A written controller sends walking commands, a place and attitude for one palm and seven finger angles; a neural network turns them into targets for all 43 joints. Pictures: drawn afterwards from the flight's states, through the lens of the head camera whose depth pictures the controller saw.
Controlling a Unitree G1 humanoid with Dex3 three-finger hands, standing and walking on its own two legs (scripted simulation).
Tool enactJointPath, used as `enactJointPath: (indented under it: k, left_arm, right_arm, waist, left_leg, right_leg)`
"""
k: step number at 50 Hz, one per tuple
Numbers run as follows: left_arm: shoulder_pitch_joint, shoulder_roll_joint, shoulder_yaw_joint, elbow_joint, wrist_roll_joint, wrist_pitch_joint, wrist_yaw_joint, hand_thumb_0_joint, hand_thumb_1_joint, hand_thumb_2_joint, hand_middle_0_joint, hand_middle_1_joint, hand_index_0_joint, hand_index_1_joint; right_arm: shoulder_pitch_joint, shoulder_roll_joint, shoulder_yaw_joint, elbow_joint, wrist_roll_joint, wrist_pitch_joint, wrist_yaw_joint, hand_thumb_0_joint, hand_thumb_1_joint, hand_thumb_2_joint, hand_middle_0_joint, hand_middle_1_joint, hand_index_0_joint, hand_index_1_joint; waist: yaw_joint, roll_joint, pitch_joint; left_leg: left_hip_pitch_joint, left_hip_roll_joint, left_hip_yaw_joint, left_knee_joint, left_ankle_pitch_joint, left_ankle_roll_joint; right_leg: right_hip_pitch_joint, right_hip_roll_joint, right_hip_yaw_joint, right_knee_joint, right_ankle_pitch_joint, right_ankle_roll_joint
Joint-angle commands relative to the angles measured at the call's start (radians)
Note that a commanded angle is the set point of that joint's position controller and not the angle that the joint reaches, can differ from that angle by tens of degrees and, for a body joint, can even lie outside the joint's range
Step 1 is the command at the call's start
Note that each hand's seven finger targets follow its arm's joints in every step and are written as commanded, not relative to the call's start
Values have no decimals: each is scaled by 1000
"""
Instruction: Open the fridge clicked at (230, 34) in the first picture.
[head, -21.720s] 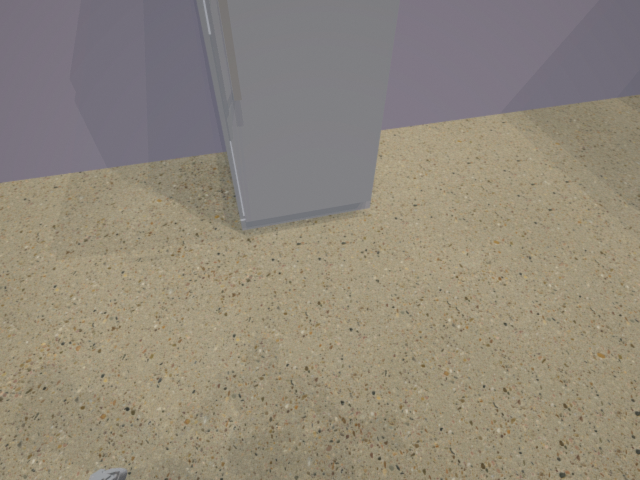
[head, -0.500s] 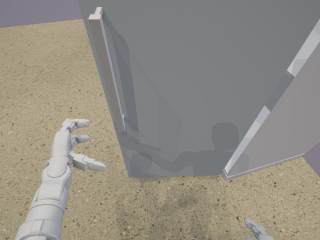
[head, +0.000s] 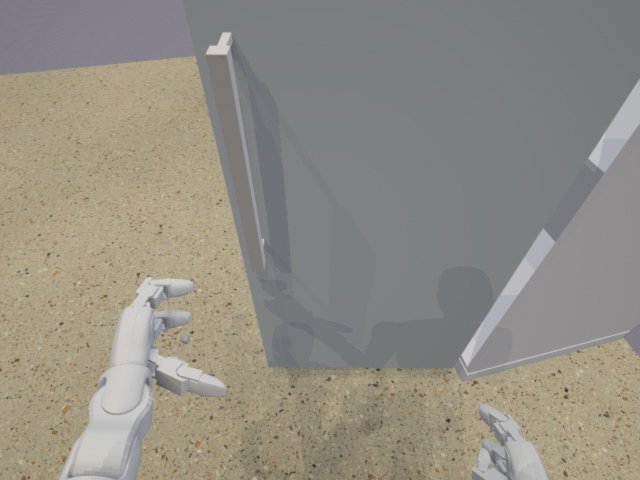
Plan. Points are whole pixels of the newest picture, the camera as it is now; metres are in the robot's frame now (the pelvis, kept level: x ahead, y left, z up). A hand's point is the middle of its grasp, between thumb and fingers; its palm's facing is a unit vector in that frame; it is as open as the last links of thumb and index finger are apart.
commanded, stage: draw the hand back to the body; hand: left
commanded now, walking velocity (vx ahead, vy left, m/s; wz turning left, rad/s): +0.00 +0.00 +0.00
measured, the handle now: (245, 176) +0.50 +0.15 +0.11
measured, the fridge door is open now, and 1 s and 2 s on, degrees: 76 76 76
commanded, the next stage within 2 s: step back with the hand held close in 1.56 s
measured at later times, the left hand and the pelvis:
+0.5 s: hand (130, 342) +0.23 +0.22 +0.11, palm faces +0.10 -0.99 -0.05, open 14.5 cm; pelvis +0.00 +0.00 +0.00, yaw +1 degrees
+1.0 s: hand (43, 334) +0.21 +0.27 +0.16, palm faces +0.43 -0.83 -0.36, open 10.5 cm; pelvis +0.01 +0.01 +0.02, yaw +0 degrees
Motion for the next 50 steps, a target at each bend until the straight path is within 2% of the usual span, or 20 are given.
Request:
enactJointPath:
  k: [1, 3, 4, 5, 7, 9, 11, 14, 17, 19, 23, 24, 25, 26, 27, 29, 31, 33, 43, 50]
  left_arm:
    - [-263, 123, 146, -357, -202, -307, -111, 0, -550, 200, -250, -1150, -250, -1150]
    - [-194, 94, 144, -342, -254, -455, -209, 0, -550, 200, -250, -1150, -250, -1150]
    - [-136, 151, 188, -287, -246, -508, -244, 0, -550, 200, -250, -1150, -250, -1150]
    - [-59, 150, 182, -246, -230, -510, -270, 0, -550, 200, -250, -1150, -250, -1150]
    - [28, 163, 194, -218, -230, -446, -298, 0, -550, 200, -250, -1150, -250, -1150]
    - [45, 173, 217, -238, -271, -357, -320, 0, -550, 200, -250, -1150, -250, -1150]
    - [-22, 197, 252, -344, -306, -311, -323, 0, -550, 200, -250, -1150, -250, -1150]
    - [-63, 200, 251, -463, -321, -320, -305, 0, -550, 200, -250, -1150, -250, -1150]
    - [-5, 178, 223, -480, -317, -343, -313, 0, -550, 200, -250, -1150, -250, -1150]
    - [33, 184, 227, -454, -321, -323, -329, 0, -550, 200, -250, -1150, -250, -1150]
    - [57, 214, 250, -472, -328, -245, -350, 0, -405, 270, -245, -1065, -245, -1065]
    - [78, 239, 283, -464, -333, -228, -344, 0, -369, 287, -244, -1044, -244, -1044]
    - [-2, 373, 306, -562, -166, -227, -193, 0, -332, 305, -242, -1023, -242, -1023]
    - [83, 280, 269, -525, -154, -208, -124, 0, -296, 322, -241, -1001, -241, -1001]
    - [135, 234, 225, -518, -132, -196, -86, 0, -260, 340, -240, -980, -240, -980]
    - [169, 267, 249, -575, -108, -193, -37, 0, -188, 375, -237, -938, -237, -938]
    - [166, 259, 236, -634, -89, -196, -13, 0, -115, 410, -235, -895, -235, -895]
    - [164, 263, 237, -644, -75, -195, 7, 0, -43, 445, -232, -853, -232, -853]
    - [191, 268, 275, -667, -55, -204, 24, 0, 320, 620, -220, -640, -220, -640]
    - [240, 283, 327, -710, -58, -219, 19, 0, 574, 743, -211, -491, -211, -491]
  right_arm:
    - [-59, -107, -59, -90, -12, -115, -38, 0, -900, -900, 200, 300, 200, 300]
    - [-55, -97, -55, -77, -13, -150, -27, 0, -900, -900, 200, 300, 200, 300]
    - [-40, -106, -61, -65, -13, -154, -20, 0, -900, -900, 200, 300, 200, 300]
    - [-47, -106, -61, -77, -10, -150, -9, 0, -900, -900, 200, 300, 200, 300]
    - [-47, -115, -62, -116, 3, -130, 0, 0, -900, -900, 200, 300, 200, 300]
    - [-53, -118, -61, -150, 15, -115, -6, 0, -900, -900, 200, 300, 200, 300]
    - [-65, -115, -58, -172, 22, -112, -21, 0, -900, -900, 200, 300, 200, 300]
    - [-58, -109, -50, -176, 17, -135, -34, 0, -900, -900, 200, 300, 200, 300]
    - [-40, -111, -46, -162, 17, -163, -34, 0, -900, -900, 200, 300, 200, 300]
    - [-40, -118, -47, -154, 20, -172, -36, 0, -900, -900, 200, 300, 200, 300]
    - [-59, -119, -40, -166, 30, -178, -44, 0, -900, -900, 200, 300, 200, 300]
    - [-61, -120, -39, -165, 31, -177, -46, 0, -900, -900, 200, 300, 200, 300]
    - [-90, -103, -60, -158, 3, -163, -55, 0, -900, -900, 200, 300, 200, 300]
    - [-86, -82, -51, -157, -3, -158, -56, 0, -900, -900, 200, 300, 200, 300]
    - [-82, -79, -47, -152, -3, -151, -55, 0, -900, -900, 200, 300, 200, 300]
    - [-95, -84, -48, -148, -5, -142, -55, 0, -900, -900, 200, 300, 200, 300]
    - [-101, -81, -44, -144, -7, -142, -54, 0, -900, -900, 200, 300, 200, 300]
    - [-101, -81, -44, -133, -8, -145, -56, 0, -900, -900, 200, 300, 200, 300]
    - [-123, -79, -44, -93, -16, -154, -51, 0, -900, -900, 200, 300, 200, 300]
    - [-131, -73, -48, -82, -19, -162, -39, 0, -900, -900, 200, 300, 200, 300]
  waist:
    - [-15, -62, -235]
    - [-4, 12, -234]
    - [5, 48, -215]
    - [26, 95, -200]
    - [41, 61, -192]
    - [41, 8, -193]
    - [35, -8, -224]
    - [14, -16, -218]
    - [7, 18, -197]
    - [8, 3, -181]
    - [25, 31, -139]
    - [31, 6, -133]
    - [61, 17, -121]
    - [44, -6, -74]
    - [44, -3, -44]
    - [51, -9, -75]
    - [48, 53, -92]
    - [44, 60, -69]
    - [54, 41, 4]
    - [67, 56, -15]
  left_leg:
    - [-125, 2, 2, -44, 286, -17]
    - [-157, -2, -2, -21, 302, -29]
    - [-179, 0, -2, -9, 319, -32]
    - [-194, -2, 6, -18, 311, -32]
    - [-213, -3, 13, -43, 323, -27]
    - [-218, -4, 17, -55, 311, -18]
    - [-198, -5, 13, -65, 306, -15]
    - [-170, -2, 4, -61, 311, -10]
    - [-139, 0, -8, -70, 309, -13]
    - [-141, 2, -9, -76, 289, -10]
    - [-135, 0, -12, -110, 232, -10]
    - [-136, 3, -13, -113, 232, -8]
    - [-160, 1, 1, -146, 228, 2]
    - [-160, 1, 4, -166, 196, -2]
    - [-141, 5, 8, -184, 189, -1]
    - [-96, 10, 9, -208, 219, 5]
    - [-46, 12, 11, -233, 253, 3]
    - [-21, 15, 10, -258, 259, 1]
    - [42, 21, 4, -336, 322, -4]
    - [87, 24, 11, -350, 418, -11]
  right_leg:
    - [273, 20, 26, -16, 190, -14]
    - [243, 14, 24, 34, 217, -24]
    - [226, 15, 26, 55, 225, -31]
    - [219, 13, 26, 60, 216, -33]
    - [250, 13, 21, 48, 227, -31]
    - [289, 12, 28, 13, 224, -24]
    - [313, 13, 33, -6, 224, -16]
    - [311, 18, 35, -22, 223, -9]
    - [276, 23, 20, -22, 208, -11]
    - [280, 21, 22, -38, 179, -11]
    - [278, 14, 22, -75, 97, -12]
    - [293, 13, 27, -87, 86, -11]
    - [336, -12, 84, -140, 60, -12]
    - [320, -13, 70, -158, 7, -9]
    - [324, -12, 58, -166, -1, -8]
    - [370, -5, 45, -178, 31, -10]
    - [394, -2, 33, -177, 76, -11]
    - [394, 5, 23, -190, 80, -12]
    - [444, 10, 3, -237, 130, -11]
    - [491, 10, 2, -250, 208, -10]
